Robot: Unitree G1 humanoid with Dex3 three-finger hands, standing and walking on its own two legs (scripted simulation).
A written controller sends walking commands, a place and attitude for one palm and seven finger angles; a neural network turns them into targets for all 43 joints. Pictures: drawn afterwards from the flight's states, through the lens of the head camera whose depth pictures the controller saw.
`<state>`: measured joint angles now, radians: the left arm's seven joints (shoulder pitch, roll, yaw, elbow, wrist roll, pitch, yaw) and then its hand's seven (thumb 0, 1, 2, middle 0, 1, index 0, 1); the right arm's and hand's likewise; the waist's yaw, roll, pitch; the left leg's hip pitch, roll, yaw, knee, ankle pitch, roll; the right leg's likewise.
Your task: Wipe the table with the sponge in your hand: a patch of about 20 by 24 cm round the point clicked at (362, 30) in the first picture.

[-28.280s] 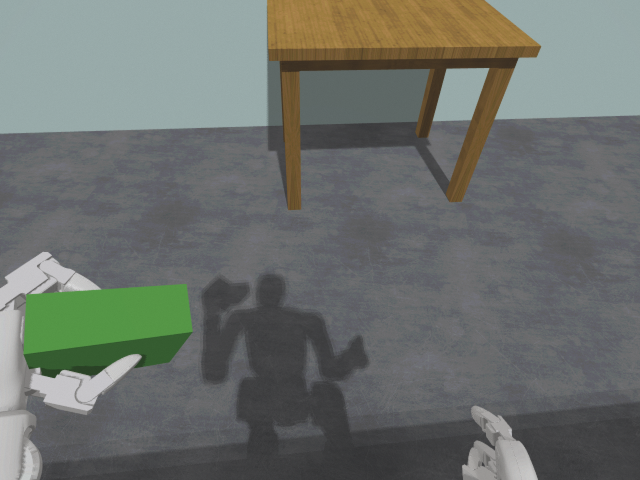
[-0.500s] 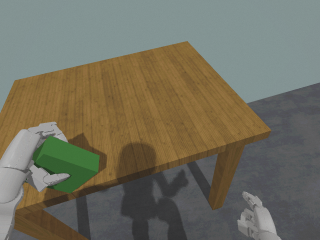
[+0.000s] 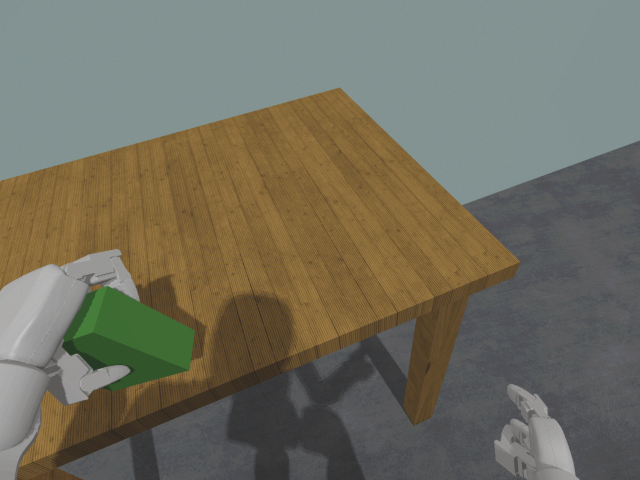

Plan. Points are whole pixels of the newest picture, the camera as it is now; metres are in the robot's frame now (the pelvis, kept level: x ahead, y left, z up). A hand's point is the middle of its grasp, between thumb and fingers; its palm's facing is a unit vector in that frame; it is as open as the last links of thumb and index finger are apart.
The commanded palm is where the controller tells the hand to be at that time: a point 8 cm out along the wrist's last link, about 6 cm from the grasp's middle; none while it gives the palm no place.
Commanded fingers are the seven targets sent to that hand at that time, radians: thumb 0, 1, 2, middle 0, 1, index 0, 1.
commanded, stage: turn the palm down, sponge in hand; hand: left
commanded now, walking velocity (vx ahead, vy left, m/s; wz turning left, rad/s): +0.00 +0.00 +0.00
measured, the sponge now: (125, 350) +0.21 +0.24 +0.11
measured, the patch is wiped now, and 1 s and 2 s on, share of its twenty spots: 0.00 0.00 0.00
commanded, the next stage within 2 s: move the sponge above the wiping area in 1.02 s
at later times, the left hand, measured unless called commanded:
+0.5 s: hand (14, 317) +0.21 +0.32 +0.18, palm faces +0.22 -0.10 -0.97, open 9.2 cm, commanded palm +0.16 +0.32 +0.24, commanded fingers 0.00 0.10 1.30 -1.20 -1.60 -1.20 -1.60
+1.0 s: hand (2, 309) +0.21 +0.34 +0.19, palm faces +0.23 -0.06 -0.97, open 9.3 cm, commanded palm +0.16 +0.31 +0.24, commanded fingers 0.00 0.10 1.30 -1.20 -1.60 -1.20 -1.60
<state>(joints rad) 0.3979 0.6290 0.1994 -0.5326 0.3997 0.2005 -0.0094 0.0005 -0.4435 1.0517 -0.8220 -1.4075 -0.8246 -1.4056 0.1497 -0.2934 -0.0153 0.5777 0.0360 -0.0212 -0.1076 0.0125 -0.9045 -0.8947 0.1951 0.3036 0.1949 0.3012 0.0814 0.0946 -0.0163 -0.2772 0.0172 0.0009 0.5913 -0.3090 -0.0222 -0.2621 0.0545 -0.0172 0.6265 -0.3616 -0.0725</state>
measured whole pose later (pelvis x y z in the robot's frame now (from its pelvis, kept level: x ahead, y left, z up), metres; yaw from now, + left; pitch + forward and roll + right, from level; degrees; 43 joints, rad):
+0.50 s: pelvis -0.02 +0.04 +0.01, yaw +1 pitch -4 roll +0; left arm 0.12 0.62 0.01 -0.40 0.74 0.40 -0.01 0.00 -0.45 1.05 -0.83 -1.41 -0.83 -1.40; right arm -0.01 -0.23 0.08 0.64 0.04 0.03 -0.07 0.01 -0.90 -0.89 0.20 0.30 0.20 0.30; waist 0.15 0.11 0.02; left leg -0.17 -0.03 0.00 0.44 -0.21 0.02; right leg -0.14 0.01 -0.01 0.45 -0.25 -0.02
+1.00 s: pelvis -0.02 +0.03 +0.02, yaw +1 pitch -4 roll +0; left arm 0.05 0.58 0.04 -0.30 0.79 0.49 -0.03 0.00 -0.45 1.05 -0.83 -1.41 -0.83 -1.41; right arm -0.03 -0.26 0.06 0.68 0.05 0.04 -0.05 0.01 -0.90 -0.89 0.20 0.30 0.20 0.30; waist 0.14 0.13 0.02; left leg -0.14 -0.01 -0.01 0.40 -0.19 0.01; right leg -0.11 0.02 -0.02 0.41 -0.23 -0.04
